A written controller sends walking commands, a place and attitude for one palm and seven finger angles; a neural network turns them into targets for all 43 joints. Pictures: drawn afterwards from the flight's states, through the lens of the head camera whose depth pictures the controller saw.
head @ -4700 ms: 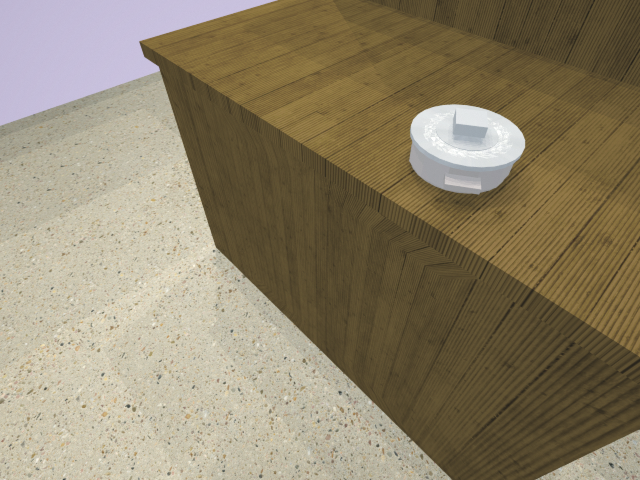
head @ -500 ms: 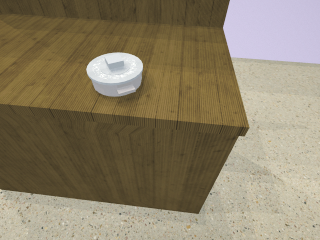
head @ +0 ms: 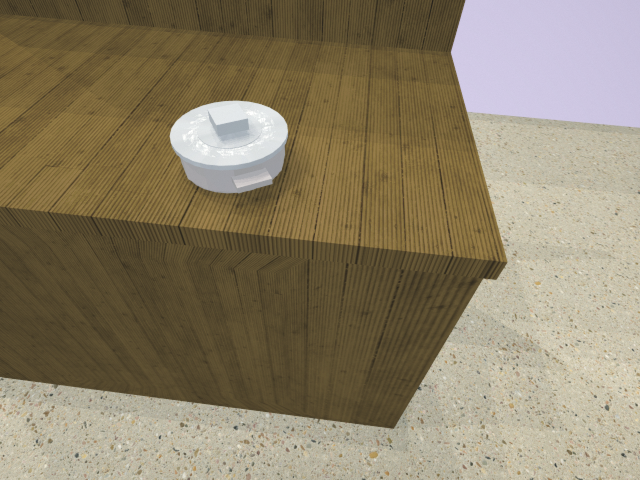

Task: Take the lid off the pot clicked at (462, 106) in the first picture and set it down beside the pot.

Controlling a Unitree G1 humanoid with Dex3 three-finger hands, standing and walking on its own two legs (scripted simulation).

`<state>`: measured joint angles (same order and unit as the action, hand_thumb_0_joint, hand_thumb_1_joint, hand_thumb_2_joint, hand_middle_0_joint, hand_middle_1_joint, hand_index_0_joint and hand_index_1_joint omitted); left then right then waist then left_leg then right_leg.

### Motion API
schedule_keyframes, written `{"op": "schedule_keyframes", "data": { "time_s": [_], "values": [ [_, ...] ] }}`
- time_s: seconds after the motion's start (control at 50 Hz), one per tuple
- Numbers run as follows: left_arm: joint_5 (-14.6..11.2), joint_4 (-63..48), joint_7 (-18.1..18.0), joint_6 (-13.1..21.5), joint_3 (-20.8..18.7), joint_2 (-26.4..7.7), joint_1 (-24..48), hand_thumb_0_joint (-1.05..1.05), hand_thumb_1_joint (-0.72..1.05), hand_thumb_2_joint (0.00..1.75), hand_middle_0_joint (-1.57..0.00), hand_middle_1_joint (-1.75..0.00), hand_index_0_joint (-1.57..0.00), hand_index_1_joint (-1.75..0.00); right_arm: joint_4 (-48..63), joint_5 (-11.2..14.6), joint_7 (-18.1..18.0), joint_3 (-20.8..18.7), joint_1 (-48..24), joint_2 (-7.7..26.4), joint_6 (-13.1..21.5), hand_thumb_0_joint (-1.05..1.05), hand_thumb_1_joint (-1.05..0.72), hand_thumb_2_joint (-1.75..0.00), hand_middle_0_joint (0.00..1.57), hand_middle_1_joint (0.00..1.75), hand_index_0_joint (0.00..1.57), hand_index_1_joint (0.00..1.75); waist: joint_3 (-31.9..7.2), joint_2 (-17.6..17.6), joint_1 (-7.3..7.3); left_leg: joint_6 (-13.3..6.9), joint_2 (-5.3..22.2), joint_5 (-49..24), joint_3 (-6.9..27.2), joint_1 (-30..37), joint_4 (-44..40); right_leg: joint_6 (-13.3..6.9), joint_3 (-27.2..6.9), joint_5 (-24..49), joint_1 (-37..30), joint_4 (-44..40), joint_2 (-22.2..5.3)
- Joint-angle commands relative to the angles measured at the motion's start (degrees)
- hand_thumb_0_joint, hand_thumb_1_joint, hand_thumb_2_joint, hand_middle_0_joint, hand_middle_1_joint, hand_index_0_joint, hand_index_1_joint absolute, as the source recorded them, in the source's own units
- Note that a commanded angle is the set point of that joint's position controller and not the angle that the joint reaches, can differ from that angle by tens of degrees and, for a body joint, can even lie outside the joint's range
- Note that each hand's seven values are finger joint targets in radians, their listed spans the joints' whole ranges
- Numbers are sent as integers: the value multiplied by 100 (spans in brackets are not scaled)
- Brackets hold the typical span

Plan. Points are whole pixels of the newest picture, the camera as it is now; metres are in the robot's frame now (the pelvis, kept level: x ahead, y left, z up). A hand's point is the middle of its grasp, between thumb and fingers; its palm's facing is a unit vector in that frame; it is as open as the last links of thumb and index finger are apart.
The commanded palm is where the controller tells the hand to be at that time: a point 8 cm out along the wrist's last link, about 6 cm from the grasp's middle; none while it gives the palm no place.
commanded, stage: shuffle to correct the standing spot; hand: left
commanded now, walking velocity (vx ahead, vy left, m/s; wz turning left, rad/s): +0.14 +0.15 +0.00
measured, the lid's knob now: (228, 119) +0.56 +0.18 +0.16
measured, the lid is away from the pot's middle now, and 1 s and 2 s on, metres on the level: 0.00 0.00 0.00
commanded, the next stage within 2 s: come to a stop and stand still in 0.52 s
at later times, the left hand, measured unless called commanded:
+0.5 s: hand out of the picture +0.12 +0.22 -0.16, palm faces +0.08 -0.96 -0.25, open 7.3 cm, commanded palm none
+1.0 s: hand (139, 456) +0.18 +0.27 -0.16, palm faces -0.01 -0.97 -0.24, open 7.4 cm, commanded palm none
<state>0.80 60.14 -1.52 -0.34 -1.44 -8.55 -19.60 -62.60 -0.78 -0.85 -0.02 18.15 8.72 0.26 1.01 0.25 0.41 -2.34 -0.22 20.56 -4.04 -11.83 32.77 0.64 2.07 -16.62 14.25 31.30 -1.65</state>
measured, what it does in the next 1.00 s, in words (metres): walks ahead: right foot, then left foot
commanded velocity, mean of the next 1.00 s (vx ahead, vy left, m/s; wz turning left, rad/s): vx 0.02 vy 0.03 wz -0.04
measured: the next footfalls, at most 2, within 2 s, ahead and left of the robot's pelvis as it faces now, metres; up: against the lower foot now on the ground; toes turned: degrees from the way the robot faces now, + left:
right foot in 0.32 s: +0.12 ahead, -0.09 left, +0.00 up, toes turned -8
left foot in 0.66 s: +0.18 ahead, +0.22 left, +0.00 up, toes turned +2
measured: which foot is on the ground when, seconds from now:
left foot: down 0.00-0.32, up 0.34-0.64, down 0.66-1.00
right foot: down 0.00-0.08, up 0.10-0.30, down 0.32-0.66, up 0.68-1.00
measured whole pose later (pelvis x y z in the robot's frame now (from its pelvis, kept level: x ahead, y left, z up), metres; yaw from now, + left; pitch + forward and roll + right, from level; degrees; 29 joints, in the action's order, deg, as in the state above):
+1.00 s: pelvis +0.10 +0.08 +0.00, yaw -3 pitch +1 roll +2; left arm 0.3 53.9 -0.5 -2.0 -3.1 -10.6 -12.2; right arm -56.3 -1.5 -1.8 -1.5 11.2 9.5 0.0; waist 3.8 0.4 -1.1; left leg 0.7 1.8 11.9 -4.8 -17.8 29.4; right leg 0.1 1.5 -22.4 16.5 37.1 0.4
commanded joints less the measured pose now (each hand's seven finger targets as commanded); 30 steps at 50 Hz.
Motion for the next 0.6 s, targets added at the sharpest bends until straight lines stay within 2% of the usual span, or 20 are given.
{"op": "schedule_keyframes", "data": {
  "time_s": [0.0, 0.02, 0.04, 0.06, 0.08, 0.1, 0.14, 0.22, 0.26, 0.28, 0.3, 0.32, 0.34, 0.36, 0.38, 0.42, 0.44, 0.5, 0.54, 0.58],
  "values": [
    [30, -353, -76, 68, -242, -836, -125, 0, 90, 90, -20, -30, -20, -30, 271, -10, -54, -89, 495, 412, 146, 0, -90, -90, 20, 30, 20, 30, 513, 164, -83, 52, 174, -127, 257, -237, -740, -732, -1017, -410, 276, -694, -845],
    [40, -408, -62, 48, -219, -721, -44, 0, 90, 90, -20, -30, -20, -30, 214, -18, -61, -108, 673, 520, 172, 0, -90, -90, 20, 30, 20, 30, 488, -408, -141, -69, 463, -534, 605, 113, -1020, -574, -530, -230, 531, -141, -509],
    [60, -469, -43, 32, -176, -529, 80, 0, 90, 90, -20, -30, -20, -30, 152, -36, -83, -147, 923, 714, 182, 0, -90, -90, 20, 30, 20, 30, 455, -1067, -231, -312, 985, -1028, 1247, 469, -1379, -361, 137, -387, 931, 673, -100],
    [74, -566, -47, 54, -116, -400, 327, 0, 90, 90, -20, -30, -20, -30, 112, -50, -120, -167, 1170, 776, 170, 0, -90, -90, 20, 30, 20, 30, 584, -1339, -326, -632, 1356, -1945, 1742, 877, -1633, -244, 355, -1188, 1618, 1348, 82],
    [78, -661, -63, 70, -104, -397, 515, 0, 90, 90, -20, -30, -20, -30, 99, -67, -138, -157, 1352, 739, 169, 0, -90, -90, 20, 30, 20, 30, 630, -1176, -395, -975, 1600, -2678, 2042, 1247, -1603, -252, 237, -1672, 2164, 1971, 33],
    [58, -695, -59, 106, -107, -367, 701, 0, 90, 90, -20, -30, -20, -30, 96, -89, -143, -138, 1362, 714, 184, 0, -90, -90, 20, 30, 20, 30, 631, -829, -391, -1163, 1677, -3498, 2047, 1317, -1427, -290, 133, -1706, 2318, 2297, -115],
    [17, -694, -16, 138, -114, -296, 774, 0, 90, 90, -20, -30, -20, -30, 187, -112, -143, -113, 1113, 683, 216, 0, -90, -90, 20, 30, 20, 30, 430, -519, -257, -1153, 1539, -4228, 1580, 1178, -1305, -277, 171, -1485, 1945, 2208, -264],
    [12, -635, 31, 99, -128, -191, 413, 0, 90, 90, -20, -30, -20, -30, 263, -73, -140, -120, 791, 714, 207, 0, -90, -90, 20, 30, 20, 30, 274, -612, 36, -847, 1089, -3761, 869, 478, -1169, -277, 496, -528, 573, 882, -117],
    [20, -472, 1, 161, -209, -350, -232, 0, 90, 90, -20, -30, -20, -30, 280, -6, -131, -146, 698, 741, 187, 0, -90, -90, 20, 30, 20, 30, 94, -239, 371, -524, 854, -3298, 554, -29, -488, -342, 440, 474, -657, -156, -185],
    [45, -349, -44, 216, -300, -729, -708, 0, 90, 90, -20, -30, -20, -30, 361, 49, -104, -169, 647, 642, 200, 0, -90, -90, 20, 30, 20, 30, -190, 460, 578, -279, 494, -2318, 278, -884, 327, -647, -489, 904, -1743, -439, -899],
    [64, -266, -96, 235, -432, -1224, -1156, 0, 90, 90, -20, -30, -20, -30, 553, 55, -76, -198, 565, 499, 204, 0, -90, -90, 20, 30, 20, 30, -286, 1553, 648, 76, -197, 2, -199, -2183, 1716, -1445, -2664, 1764, -2467, -1062, -2453],
    [3, -265, -141, 229, -482, -1342, -1291, 0, 90, 90, -20, -30, -20, -30, 669, -19, -94, -254, 261, 605, 126, 0, -90, -90, 20, 30, 20, 30, -111, 1001, 687, 217, -76, 1521, 258, -2507, 2830, -1975, -3079, 2067, -2061, -1375, -3024],
    [-5, -308, -193, 235, -469, -1210, -1012, 0, 90, 90, -20, -30, -20, -30, 720, -63, -57, -275, -83, 536, 13, 0, -90, -90, 20, 30, 20, 30, 171, 980, 622, 245, 144, 1365, 592, -2701, 3377, -1891, -2943, 1760, -1451, -1454, -2841],
    [20, -406, -235, 229, -424, -1039, -618, 0, 90, 90, -20, -30, -20, -30, 773, -92, -2, -287, -113, 496, -67, 0, -90, -90, 20, 30, 20, 30, 393, 967, 392, 256, 340, 1065, 745, -2730, 3522, -1720, -2584, 1131, -881, -1531, -2632],
    [30, -504, -250, 208, -404, -945, -281, 0, 90, 90, -20, -30, -20, -30, 764, -106, 49, -317, -59, 467, -138, 0, -90, -90, 20, 30, 20, 30, 358, 703, 247, 269, 439, 748, 742, -2484, 3409, -1571, -2066, 850, -480, -1549, -2380],
    [75, -638, -205, 236, -384, -940, 86, 0, 90, 90, -20, -30, -20, -30, 755, -103, 141, -304, 98, 303, -209, 0, -90, -90, 20, 30, 20, 30, 263, 930, 13, 354, 412, 104, 411, -1888, 2950, -1166, -1172, 788, 311, -1618, -1817],
    [87, -690, -175, 240, -406, -960, 199, 0, 90, 90, -20, -30, -20, -30, 781, -89, 167, -302, 126, 263, -215, 0, -90, -90, 20, 30, 20, 30, 287, 1019, -35, 403, 399, -196, 272, -1679, 2628, -1065, -956, 698, 559, -1665, -1657],
    [117, -810, -78, 191, -490, -1344, 468, 0, 90, 90, -20, -30, -20, -30, 856, -16, 190, -287, 37, 265, -132, 0, -90, -90, 20, 30, 20, 30, 206, 1013, -32, 499, 240, -511, -121, -898, 1384, -877, -647, 516, 868, -1483, -1451],
    [123, -817, -55, 133, -530, -1489, 441, 0, 90, 90, -20, -30, -20, -30, 912, 5, 177, -300, -38, 344, -63, 0, -90, -90, 20, 30, 20, 30, 144, 1010, 25, 523, 86, -572, -256, -510, 676, -776, -707, 579, 739, -1162, -1437],
    [114, -829, -32, 40, -542, -1532, 418, 0, 90, 90, -20, -30, -20, -30, 914, 16, 141, -328, 92, 456, -23, 0, -90, -90, 20, 30, 20, 30, 33, 889, -40, 547, -43, -823, -446, 103, -115, -591, -543, 634, 762, -579, -1264]
  ]
}}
